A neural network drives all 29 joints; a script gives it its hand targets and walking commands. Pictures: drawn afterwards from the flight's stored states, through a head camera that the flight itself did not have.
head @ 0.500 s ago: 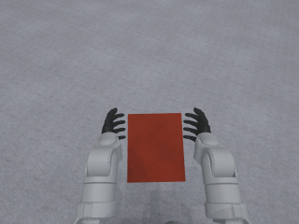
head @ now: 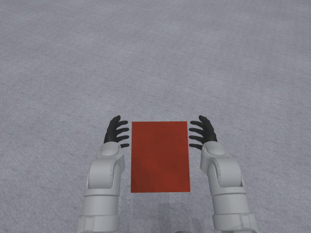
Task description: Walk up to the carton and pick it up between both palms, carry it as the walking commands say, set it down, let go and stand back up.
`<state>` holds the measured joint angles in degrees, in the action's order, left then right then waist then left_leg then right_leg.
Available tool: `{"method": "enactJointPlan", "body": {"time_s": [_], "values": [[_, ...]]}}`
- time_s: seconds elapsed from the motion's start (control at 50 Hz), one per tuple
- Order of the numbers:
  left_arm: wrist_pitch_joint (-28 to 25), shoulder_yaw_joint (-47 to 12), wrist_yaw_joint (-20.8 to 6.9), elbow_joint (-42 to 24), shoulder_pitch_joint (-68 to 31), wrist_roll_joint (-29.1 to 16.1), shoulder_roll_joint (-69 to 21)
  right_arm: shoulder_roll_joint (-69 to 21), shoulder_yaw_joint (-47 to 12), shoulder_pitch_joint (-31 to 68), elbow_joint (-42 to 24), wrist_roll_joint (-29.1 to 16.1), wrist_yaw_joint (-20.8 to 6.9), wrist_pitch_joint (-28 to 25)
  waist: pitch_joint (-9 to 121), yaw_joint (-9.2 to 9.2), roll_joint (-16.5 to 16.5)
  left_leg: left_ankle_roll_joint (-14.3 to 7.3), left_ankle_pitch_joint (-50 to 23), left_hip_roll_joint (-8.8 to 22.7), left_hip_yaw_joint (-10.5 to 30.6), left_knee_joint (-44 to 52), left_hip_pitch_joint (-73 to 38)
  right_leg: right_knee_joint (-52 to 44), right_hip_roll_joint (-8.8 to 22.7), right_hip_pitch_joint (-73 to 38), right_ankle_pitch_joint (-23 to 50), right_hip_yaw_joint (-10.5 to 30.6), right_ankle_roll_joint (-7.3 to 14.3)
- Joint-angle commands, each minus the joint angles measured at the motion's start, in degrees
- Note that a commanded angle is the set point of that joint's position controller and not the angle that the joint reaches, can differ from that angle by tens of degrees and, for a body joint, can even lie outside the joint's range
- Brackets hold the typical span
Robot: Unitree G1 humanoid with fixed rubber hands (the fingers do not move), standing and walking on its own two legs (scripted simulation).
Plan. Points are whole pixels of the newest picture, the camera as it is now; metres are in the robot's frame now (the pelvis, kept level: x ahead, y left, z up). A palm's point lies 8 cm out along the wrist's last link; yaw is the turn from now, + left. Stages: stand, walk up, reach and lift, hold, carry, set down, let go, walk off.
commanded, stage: carry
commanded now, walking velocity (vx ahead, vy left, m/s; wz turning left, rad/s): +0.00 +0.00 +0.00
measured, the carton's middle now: (158, 155) +0.35 +0.00 -0.07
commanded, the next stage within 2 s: none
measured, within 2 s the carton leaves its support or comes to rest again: neither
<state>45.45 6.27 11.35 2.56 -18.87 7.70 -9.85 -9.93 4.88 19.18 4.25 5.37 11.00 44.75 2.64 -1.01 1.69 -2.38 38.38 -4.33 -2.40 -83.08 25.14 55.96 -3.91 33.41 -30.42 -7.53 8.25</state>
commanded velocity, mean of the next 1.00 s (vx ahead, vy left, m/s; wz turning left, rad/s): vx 0.00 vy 0.00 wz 0.00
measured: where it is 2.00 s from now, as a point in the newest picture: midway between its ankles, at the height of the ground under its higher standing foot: (164, 108)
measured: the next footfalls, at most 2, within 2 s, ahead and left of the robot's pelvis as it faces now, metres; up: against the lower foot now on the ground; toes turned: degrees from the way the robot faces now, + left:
left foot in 0.16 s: +0.27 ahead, +0.07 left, +0.00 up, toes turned +0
right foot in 0.42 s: +0.51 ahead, -0.07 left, +0.00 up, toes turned -4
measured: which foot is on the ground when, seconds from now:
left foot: up 0.00-0.14, down 0.16-0.44, up 0.46-0.72, down 0.74-0.96, up 0.98-1.00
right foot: down 0.00-0.16, up 0.18-0.40, down 0.42-0.74, up 0.76-0.90, down 0.92-1.00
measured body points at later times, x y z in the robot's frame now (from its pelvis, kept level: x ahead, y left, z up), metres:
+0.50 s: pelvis +0.44 -0.03 +0.02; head +0.46 -0.04 +0.47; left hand +0.78 +0.08 +0.08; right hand +0.77 -0.16 +0.07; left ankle +0.27 +0.07 -0.61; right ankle +0.47 -0.07 -0.68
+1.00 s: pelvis +0.73 -0.06 +0.04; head +0.73 -0.08 +0.48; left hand +1.06 +0.04 +0.08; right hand +1.05 -0.20 +0.07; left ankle +0.69 +0.04 -0.66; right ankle +0.67 -0.10 -0.68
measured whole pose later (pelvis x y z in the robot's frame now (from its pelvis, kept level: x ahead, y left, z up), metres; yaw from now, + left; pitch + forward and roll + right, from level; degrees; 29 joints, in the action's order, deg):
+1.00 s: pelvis +0.73 -0.06 +0.04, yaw -3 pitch +5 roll +3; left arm 42.1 7.1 9.4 11.6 -18.6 8.7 -9.7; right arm -9.9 4.9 19.1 11.6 10.4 10.0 43.8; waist 5.4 -0.2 1.5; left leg -4.9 24.7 -2.9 -6.1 -46.4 24.0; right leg 43.6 -1.2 21.2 -27.4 -3.5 5.2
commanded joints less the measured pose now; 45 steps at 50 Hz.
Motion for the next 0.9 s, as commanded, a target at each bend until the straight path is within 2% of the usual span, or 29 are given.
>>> {"method": "enactJointPlan", "body": {"time_s": [0.0, 0.06, 0.1, 0.12, 0.14, 0.16, 0.18, 0.2, 0.22, 0.26, 0.32, 0.38, 0.4, 0.42, 0.44, 0.46, 0.5, 0.52, 0.6, 0.66, 0.68, 0.7, 0.72, 0.74, 0.76, 0.78, 0.82, 0.84, 0.88], "values": [[-3.39, -30.68, -12.57, -4.21, -16.91, -11.22, -50.16, -51.84, -27.19, 13.07, -5.95, -11.23, -12.43, -3.15, 28.84, 6.14, 4.2, 0.01, 8.5, 2.39, 4.28, -1.36, 46.84, -16.1, 21.01, -69.15, 102.39, 36.67, 10.52], [-4.15, -33.41, -12.18, -12.39, -23.75, -13.84, -49.82, -51.56, -26.37, 14.59, -9.06, -11.5, -11.81, -4.09, 29.83, 4.92, -2.29, 0.57, -6.25, 1.88, 0.47, 20.55, 36.49, -15.04, 16.05, -63.82, 97.1, 25.9, 2.14], [-3.51, -33.24, -12.03, -14.79, -29.17, -14.6, -47.3, -51.24, -25.27, 17.62, -8.37, -11.31, -11.46, -3.24, 29.69, 1.25, -8.22, 1.54, -32.27, -3.14, -8.09, 47.42, 0.27, -10.2, 9.42, -36.79, 91.96, 10.44, -4.01], [-2.92, -33.26, -11.69, -15.31, -26.88, -14.84, -46.72, -51.78, -24.51, 16.56, -9.66, -10.94, -11.24, -2.51, 32.26, -0.62, -4.69, -0.32, -49.8, -2.46, -6.58, 52.13, -19.09, -0.43, 9.87, -25.26, 84.71, 7.24, -6.02], [-2.32, -31.87, -12.63, -5.22, -25.52, -13.03, -44.78, -49.91, -22.36, 15.31, -1.92, -8.1, -11.72, -2.66, 36.24, -3.47, -7.32, -8.43, -84.94, 8.08, 4.11, 53.4, -37.89, 20.6, 5.35, -12.77, 59.58, 2.54, -10.68], [-1.85, -32.64, -13.82, -2.33, -25.04, -12.74, -45.06, -49.17, -21.25, 13.03, 0.55, -6.98, -12.18, -2.55, 35.19, -2.62, -22.28, -18.93, -132.34, 21.41, 21.26, 45.9, -51.67, 35.97, -5.93, 7.72, -8.35, 3.52, -14.16], [-1.4, -33.16, -13.36, -14.57, -23.46, -15.46, -47.92, -52.55, -24.57, 13.2, -13.98, -11.33, -10.9, -1.66, 36.58, -2.36, -20.0, -22.08, -133.23, 25.78, 28.43, 44.78, -53.86, 36.66, -2.22, 12.91, -12.69, 10.56, -11.67], [-0.97, -30.32, -14.13, -4.36, -16.4, -12.39, -47.98, -51.96, -24.54, 9.19, -6.24, -8.38, -11.59, -1.1, 31.93, -2.38, -13.64, -22.03, -124.46, 25.36, 28.66, 45.38, -52.47, 37.27, -0.32, 19.6, -15.2, 10.09, -9.88], [-1.3, -29.96, -14.47, -3.63, -16.7, -12.81, -48.21, -52.24, -25.88, 12.14, -7.02, -9.12, -11.57, -1.38, 26.73, -2.61, -9.71, -21.78, -115.38, 24.27, 29.55, 45.24, -51.16, 37.32, 0.7, 27.57, -16.8, 9.27, -8.34], [-1.85, -26.83, -15.39, 6.76, -14.98, -10.6, -48.1, -51.97, -27.22, 16.48, -1.34, -9.15, -12.29, -1.96, 21.53, -2.25, -5.65, -17.74, -102.61, 20.39, 26.27, 44.78, -49.12, 34.97, 1.61, 35.16, -18.36, 8.64, -5.96], [-3.57, -28.09, -14.96, 2.15, -17.53, -10.9, -49.15, -53.92, -30.94, 23.52, -5.92, -11.81, -12.81, -3.16, 22.6, -0.83, -2.41, -10.26, -94.95, 14.45, 17.13, 45.48, -44.32, 8.33, 2.92, 27.88, -6.29, 3.9, -4.59], [-3.35, -26.78, -14.46, 2.04, -21.15, -9.1, -47.52, -52.25, -30.43, 27.39, -4.82, -12.16, -13.28, -3.03, 26.07, 1.94, -8.33, -4.86, -92.56, 9.68, 2.73, 38.15, -22.1, -25.07, -3.29, -12.67, 27.22, -3.89, -4.99], [-3.69, -25.79, -14.66, 3.39, -20.52, -7.93, -47.26, -51.93, -29.65, 25.08, -1.85, -11.3, -13.55, -3.22, 32.81, 3.31, -7.43, -1.5, -78.4, 9.54, 0.44, 27.42, -15.57, -28.35, 3.45, -29.15, 51.36, 5.24, -0.69], [-3.34, -25.95, -14.27, -0.19, -16.96, -8.63, -46.84, -52.43, -30.14, 21.95, -5.24, -11.67, -13.11, -2.48, 37.72, 3.73, 6.71, 2.13, -34.57, 2.96, -2.5, 14.29, -0.1, -23.2, 14.98, -48.65, 100.89, 19.92, 5.68], [-3.24, -26.38, -13.18, -4.37, -23.3, -10.82, -47.09, -52.22, -29.77, 26.09, -10.56, -13.28, -12.22, -2.08, 40.21, 2.98, 21.56, 4.62, -0.4, -2.7, -0.5, 3.05, 15.68, -17.32, 24.12, -65.41, 133.06, 33.2, 13.9], [-2.18, -25.8, -14.04, 6.55, -14.05, -8.11, -47.48, -52.36, -29.49, 20.43, -1.62, -10.54, -13.0, -1.82, 35.92, 3.08, 13.56, 3.23, 2.76, -1.01, 1.15, 2.78, 20.98, -17.24, 24.27, -64.39, 127.81, 32.92, 12.11], [-3.12, -27.75, -13.95, -2.01, -15.4, -10.36, -49.27, -54.79, -30.84, 18.24, -7.7, -12.74, -13.22, -2.64, 30.8, 4.09, 6.99, 1.73, 0.7, 1.47, 1.35, 5.4, 29.21, -19.81, 21.73, -63.95, 112.66, 32.17, 9.94], [-3.24, -28.52, -14.6, 1.03, -15.12, -9.7, -49.85, -54.41, -29.9, 15.23, -3.36, -11.17, -13.65, -2.66, 28.82, 4.53, 7.38, 0.88, 0.43, 2.07, 0.42, 8.52, 34.61, -19.63, 20.94, -65.15, 109.39, 31.04, 8.04], [-3.99, -30.81, -14.14, -7.96, -22.08, -12.37, -50.79, -54.5, -30.1, 20.22, -10.16, -13.08, -13.05, -3.19, 29.79, 4.64, 2.13, 1.16, -11.42, 1.22, -2.24, 23.01, 31.57, -20.53, 18.44, -64.55, 102.14, 23.42, 0.45], [-3.32, -29.24, -14.29, -4.25, -26.95, -11.05, -49.02, -53.27, -28.48, 22.07, -3.87, -11.21, -13.39, -2.52, 26.36, 2.49, -2.38, 1.39, -27.85, -3.26, -8.75, 44.69, 7.83, -18.89, 12.64, -44.15, 93.44, 10.11, -5.33], [-3.18, -28.52, -14.2, -4.28, -26.55, -10.92, -48.65, -53.71, -28.01, 22.55, -4.41, -11.02, -13.26, -2.37, 28.73, 1.5, 0.19, -0.12, -36.72, -3.2, -8.16, 48.68, -4.59, -14.49, 12.51, -36.93, 90.13, 8.2, -6.58], [-3.12, -27.5, -14.7, 2.63, -24.57, -9.13, -48.19, -53.63, -27.14, 21.43, 0.81, -8.9, -13.82, -2.53, 31.4, 0.07, 3.07, -3.41, -47.93, 1.05, -4.09, 51.21, -18.58, -6.19, 12.97, -28.93, 82.33, 6.82, -8.61], [-3.15, -26.74, -15.67, 10.83, -22.42, -7.25, -47.57, -52.83, -25.93, 19.47, 7.16, -6.7, -14.56, -3.06, 33.96, -2.0, -0.56, -9.92, -72.09, 9.31, 3.85, 52.02, -32.22, 8.65, 9.33, -17.85, 63.02, 4.51, -11.74], [-3.55, -28.34, -16.39, 8.67, -27.24, -8.85, -47.62, -52.77, -25.59, 21.67, 5.8, -7.73, -14.68, -3.87, 33.41, -3.22, -13.39, -18.59, -110.52, 20.29, 16.94, 47.68, -41.25, 23.69, 0.73, -2.73, 15.28, 3.69, -15.1], [-3.36, -29.74, -16.18, -1.14, -24.35, -10.83, -50.61, -56.08, -27.78, 19.92, -3.6, -10.54, -14.21, -3.35, 33.78, -1.91, -17.04, -22.19, -119.54, 25.16, 24.64, 46.96, -45.64, 25.74, -0.04, 4.39, -9.82, 10.59, -14.31], [-3.15, -28.51, -16.88, 5.48, -19.01, -9.01, -51.06, -56.1, -27.53, 15.26, 3.18, -7.94, -14.78, -2.84, 30.75, -1.46, -11.29, -21.98, -114.03, 25.71, 25.51, 47.21, -43.86, 24.89, 2.91, 8.67, -12.11, 12.1, -12.39], [-4.09, -28.26, -17.51, 5.2, -23.1, -10.17, -52.22, -57.56, -30.32, 23.51, 0.41, -10.09, -14.73, -3.5, 25.0, -0.68, -3.62, -18.55, -99.63, 23.2, 21.67, 46.92, -38.32, 10.82, 6.49, 12.36, -13.97, 12.29, -9.5], [-4.4, -26.92, -18.29, 12.19, -23.12, -8.48, -51.88, -57.17, -30.03, 25.07, 6.56, -8.61, -15.4, -3.85, 23.56, 0.47, -3.4, -14.58, -93.28, 20.19, 17.75, 46.6, -34.64, -3.57, 7.99, 8.54, -9.07, 11.29, -8.6], [-5.63, -26.26, -18.85, 12.95, -26.56, -8.19, -52.62, -58.38, -30.77, 29.59, 8.63, -9.65, -16.49, -4.95, 24.36, 1.44, -6.2, -9.58, -86.03, 15.53, 9.35, 44.69, -27.26, -29.25, 6.11, -6.38, 7.29, 5.37, -8.96]]}}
